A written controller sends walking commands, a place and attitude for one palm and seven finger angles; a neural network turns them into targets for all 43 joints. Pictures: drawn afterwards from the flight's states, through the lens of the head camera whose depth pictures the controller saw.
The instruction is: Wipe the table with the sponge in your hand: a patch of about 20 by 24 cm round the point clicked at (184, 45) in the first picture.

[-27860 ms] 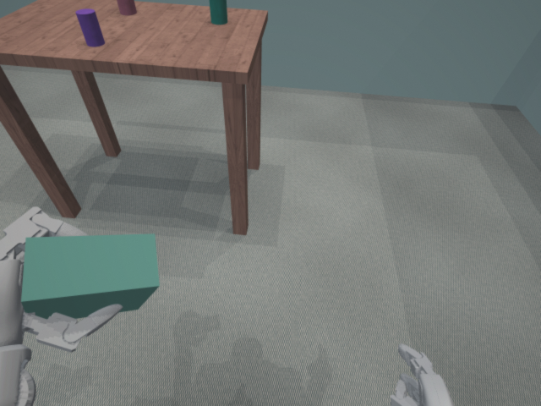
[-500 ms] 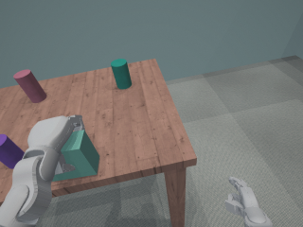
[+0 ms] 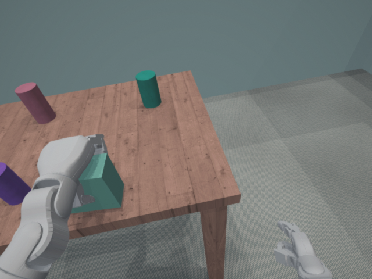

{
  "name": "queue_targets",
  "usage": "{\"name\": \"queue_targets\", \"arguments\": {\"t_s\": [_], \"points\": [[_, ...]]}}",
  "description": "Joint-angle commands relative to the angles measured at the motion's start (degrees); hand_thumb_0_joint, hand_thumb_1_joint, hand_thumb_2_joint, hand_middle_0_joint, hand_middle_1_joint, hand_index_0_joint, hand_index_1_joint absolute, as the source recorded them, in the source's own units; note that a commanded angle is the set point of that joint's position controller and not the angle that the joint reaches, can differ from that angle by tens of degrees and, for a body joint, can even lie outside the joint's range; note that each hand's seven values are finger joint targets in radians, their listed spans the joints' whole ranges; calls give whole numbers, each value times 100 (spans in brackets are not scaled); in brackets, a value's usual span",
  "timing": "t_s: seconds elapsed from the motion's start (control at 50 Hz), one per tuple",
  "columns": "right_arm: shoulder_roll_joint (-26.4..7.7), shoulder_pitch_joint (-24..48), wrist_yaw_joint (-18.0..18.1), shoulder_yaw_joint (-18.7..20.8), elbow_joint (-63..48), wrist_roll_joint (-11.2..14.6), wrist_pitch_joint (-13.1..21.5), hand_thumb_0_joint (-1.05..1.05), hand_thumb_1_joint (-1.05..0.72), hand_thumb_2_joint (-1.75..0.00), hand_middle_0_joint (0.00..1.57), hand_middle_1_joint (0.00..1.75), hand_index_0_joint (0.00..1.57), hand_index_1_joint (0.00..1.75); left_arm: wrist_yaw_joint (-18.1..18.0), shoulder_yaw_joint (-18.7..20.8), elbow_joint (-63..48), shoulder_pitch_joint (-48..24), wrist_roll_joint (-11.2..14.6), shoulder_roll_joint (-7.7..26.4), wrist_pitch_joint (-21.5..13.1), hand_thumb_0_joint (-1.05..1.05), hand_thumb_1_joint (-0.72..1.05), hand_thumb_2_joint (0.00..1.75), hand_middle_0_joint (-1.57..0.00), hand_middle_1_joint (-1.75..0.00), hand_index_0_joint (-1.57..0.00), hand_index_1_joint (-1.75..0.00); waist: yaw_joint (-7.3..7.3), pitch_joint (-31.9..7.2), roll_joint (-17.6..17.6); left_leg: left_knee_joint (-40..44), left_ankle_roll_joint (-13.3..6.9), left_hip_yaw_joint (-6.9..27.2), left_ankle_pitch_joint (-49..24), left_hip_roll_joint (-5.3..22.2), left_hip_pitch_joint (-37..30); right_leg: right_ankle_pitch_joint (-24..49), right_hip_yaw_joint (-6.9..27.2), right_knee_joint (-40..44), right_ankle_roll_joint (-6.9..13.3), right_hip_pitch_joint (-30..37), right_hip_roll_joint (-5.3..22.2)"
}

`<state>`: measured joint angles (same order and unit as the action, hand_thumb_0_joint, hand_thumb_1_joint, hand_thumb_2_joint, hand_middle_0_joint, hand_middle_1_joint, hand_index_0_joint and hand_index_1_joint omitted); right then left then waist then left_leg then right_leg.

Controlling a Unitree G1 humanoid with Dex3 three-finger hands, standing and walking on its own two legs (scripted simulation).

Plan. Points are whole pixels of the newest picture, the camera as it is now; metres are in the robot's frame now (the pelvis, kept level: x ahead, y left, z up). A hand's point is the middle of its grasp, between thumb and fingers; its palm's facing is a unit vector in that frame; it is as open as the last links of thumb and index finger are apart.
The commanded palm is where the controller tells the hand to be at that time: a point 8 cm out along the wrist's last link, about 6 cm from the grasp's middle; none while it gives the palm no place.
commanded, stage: lower the sponge onto the table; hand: left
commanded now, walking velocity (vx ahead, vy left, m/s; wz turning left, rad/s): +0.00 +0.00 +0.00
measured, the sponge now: (89, 189) +0.24 +0.26 +0.09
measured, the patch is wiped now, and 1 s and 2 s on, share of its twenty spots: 0.00 0.00 0.05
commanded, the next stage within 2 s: wipe forward along the first lane in 1.20 s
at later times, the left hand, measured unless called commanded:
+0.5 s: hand (84, 177) +0.24 +0.25 +0.14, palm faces +0.04 -0.04 -1.00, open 10.0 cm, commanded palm +0.21 +0.26 +0.22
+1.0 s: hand (81, 177) +0.24 +0.26 +0.13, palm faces +0.06 -0.05 -1.00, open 10.1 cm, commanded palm +0.21 +0.27 +0.20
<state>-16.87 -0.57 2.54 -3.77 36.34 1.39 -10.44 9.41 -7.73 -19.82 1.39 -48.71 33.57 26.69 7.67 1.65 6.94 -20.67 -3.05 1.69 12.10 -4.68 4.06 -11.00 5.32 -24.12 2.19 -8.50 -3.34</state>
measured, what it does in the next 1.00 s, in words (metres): stands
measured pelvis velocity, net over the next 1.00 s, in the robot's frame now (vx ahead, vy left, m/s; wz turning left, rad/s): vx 0.00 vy -0.02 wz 0.01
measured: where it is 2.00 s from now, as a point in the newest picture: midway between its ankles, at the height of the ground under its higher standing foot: outside the picture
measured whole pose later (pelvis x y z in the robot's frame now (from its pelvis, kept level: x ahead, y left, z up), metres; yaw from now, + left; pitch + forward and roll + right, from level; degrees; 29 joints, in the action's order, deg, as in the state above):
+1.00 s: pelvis +0.00 -0.02 +0.00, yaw +0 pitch -5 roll +1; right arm -16.5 -2.4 4.6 -2.4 38.2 1.2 -7.9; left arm 4.5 -2.4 -11.6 3.7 -48.9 32.8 17.8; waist 7.0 1.3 6.5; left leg -22.3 -1.5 2.7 13.2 -3.2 4.1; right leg -11.2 4.2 -24.2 3.7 -7.9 -4.8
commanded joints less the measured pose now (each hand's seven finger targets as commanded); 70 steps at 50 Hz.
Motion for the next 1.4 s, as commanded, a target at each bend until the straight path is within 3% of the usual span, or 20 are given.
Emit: {"name": "queue_targets", "arguments": {"t_s": [0.0, 0.02, 0.12, 0.14, 0.2, 0.34, 0.42, 0.46, 0.52, 0.64, 0.76, 0.82, 0.86, 0.88, 0.92, 1.02, 1.04, 1.22, 1.24, 1.38], "points": [[-372, 1266, 33, 215, -905, -30, 359, 0, -90, -90, 20, 30, 20, 30, -704, 1649, -1216, -2211, -376, 1705, -389, 0, 10, 130, -120, -160, -120, -160, 59, -1519, 43, 337, 141, 292, -1429, 187, 158, 602, 272, 249, 354, 1027, 15], [-371, 1430, 26, 204, -937, 42, 389, 0, -90, -90, 20, 30, 20, 30, -741, 1898, -1123, -2044, -296, 1893, -300, 0, 10, 130, -120, -160, -120, -160, 110, -1384, -15, 351, 88, 370, -1313, 162, 184, 546, 501, 290, 411, 944, -55], [-433, 1477, -49, 240, -901, 121, 352, 0, -90, -90, 20, 30, 20, 30, -537, 1704, -430, -1094, 71, 1449, 149, 0, 10, 130, -120, -160, -120, -160, 102, -965, -369, 340, 110, 242, -1302, 169, 439, 859, 482, 308, 328, 804, 44], [-448, 1324, -53, 227, -889, 106, 317, 0, -90, -90, 20, 30, 20, 30, -439, 1416, -382, -1068, 163, 1142, 184, 0, 10, 130, -120, -160, -120, -160, -10, -963, -621, 317, 104, 132, -1268, 176, 514, 918, 249, 270, 224, 885, 149], [-511, 1344, -25, 236, -974, 133, 257, 0, -90, -90, 20, 30, 20, 30, -206, 1357, -435, -808, 224, 1176, 266, 0, 10, 130, -120, -160, -120, -160, -55, -883, -690, 281, 53, 81, -996, 169, 581, 743, 239, 291, 139, 797, 180], [-416, 1280, 185, 174, -1086, 0, 485, 0, -90, -90, 20, 30, 20, 30, -246, 1641, -1299, -1947, -200, 1811, -405, 0, 10, 130, -120, -160, -120, -160, -90, -1646, -317, -3, -58, 62, -1068, 59, 151, 513, 258, 234, 145, 948, 185], [-426, 1169, 274, 251, -918, -20, 577, 0, -90, -90, 20, 30, 20, 30, -575, 2024, -992, -1747, -219, 2016, -937, 0, 10, 130, -120, -160, -120, -160, -26, -1243, -114, 58, -13, 242, -946, 56, 36, 279, 621, 507, 301, 645, 15], [-399, 984, 240, 303, -816, -67, 565, 0, -90, -90, 20, 30, 20, 30, -762, 1932, -792, -1640, -187, 1780, -1012, 0, 10, 130, -120, -160, -120, -160, -21, -1234, -7, 105, 66, 165, -1084, 90, 128, 432, 428, 424, 304, 778, 89], [-443, 1172, 166, 304, -796, 6, 505, 0, -90, -90, 20, 30, 20, 30, -886, 2087, -330, -1209, -105, 1783, -719, 0, 10, 130, -120, -160, -120, -160, 58, -932, -127, 150, 83, 233, -1002, 64, 337, 448, 680, 465, 365, 703, 53], [-511, 1288, 81, 278, -879, 91, 408, 0, -90, -90, 20, 30, 20, 30, -530, 1283, -114, -1018, 82, 1049, -96, 0, 10, 130, -120, -160, -120, -160, -122, -859, -534, 192, 47, 70, -801, 101, 568, 402, 351, 376, 165, 727, 198], [-489, 1171, 242, 253, -919, -2, 515, 0, -90, -90, 20, 30, 20, 30, -317, 1514, -465, -1313, -88, 1492, -523, 0, 10, 130, -120, -160, -120, -160, -146, -1208, -786, 52, -67, 27, -763, 60, 330, 252, 299, 396, 84, 791, 212], [-470, 1204, 305, 264, -949, -30, 596, 0, -90, -90, 20, 30, 20, 30, -520, 1820, -817, -1460, -205, 1767, -928, 0, 10, 130, -120, -160, -120, -160, -63, -1224, -363, 35, -47, 149, -749, 58, 122, 109, 535, 490, 206, 614, 80], [-427, 966, 307, 301, -792, -54, 600, 0, -90, -90, 20, 30, 20, 30, -661, 1665, -270, -1282, -192, 1435, -1052, 0, 10, 130, -120, -160, -120, -160, -102, -967, -389, 82, 13, 108, -773, 79, 230, 122, 310, 482, 205, 570, 125], [-441, 958, 289, 296, -769, -38, 585, 0, -90, -90, 20, 30, 20, 30, -682, 1461, -188, -1350, -148, 1198, -1059, 0, 10, 130, -120, -160, -120, -160, -144, -856, -351, 139, 34, 127, -712, 78, 267, 108, 270, 531, 199, 509, 131], [-472, 1095, 258, 311, -778, 5, 568, 0, -90, -90, 20, 30, 20, 30, -782, 1720, -28, -1215, -191, 1427, -906, 0, 10, 130, -120, -160, -120, -160, -48, -715, -173, 165, 50, 175, -609, 85, 338, -33, 527, 577, 288, 398, 55], [-493, 1243, 178, 314, -836, 14, 486, 0, -90, -90, 20, 30, 20, 30, -870, 1749, -228, -971, -197, 1396, -625, 0, 10, 130, -120, -160, -120, -160, 16, -1022, -269, 193, 70, 190, -925, 96, 385, 394, 492, 384, 301, 723, 62], [-463, 1145, 153, 308, -831, -2, 486, 0, -90, -90, 20, 30, 20, 30, -843, 1389, -290, -1061, -188, 1012, -619, 0, 10, 130, -120, -160, -120, -160, -74, -1113, -336, 182, 75, 116, -987, 100, 417, 472, 271, 328, 240, 815, 142], [-493, 1274, 125, 301, -896, 24, 429, 0, -90, -90, 20, 30, 20, 30, -747, 1340, -381, -705, -266, 959, -379, 0, 10, 130, -120, -160, -120, -160, -35, -978, -544, 230, 58, 176, -932, 148, 357, 394, 372, 362, 253, 647, 30], [-461, 1161, 114, 289, -898, 7, 434, 0, -90, -90, 20, 30, 20, 30, -723, 1026, -411, -722, -224, 617, -396, 0, 10, 130, -120, -160, -120, -160, -96, -1027, -614, 213, 46, 100, -992, 150, 381, 469, 131, 301, 188, 743, 126], [-519, 1042, 159, 283, -753, 6, 383, 0, -90, -90, 20, 30, 20, 30, -720, 1095, 131, -1090, -329, 820, -378, 0, 10, 130, -120, -160, -120, -160, -144, -871, -684, 265, 89, 107, -912, 162, 431, 415, 100, 375, 197, 622, 98]]}}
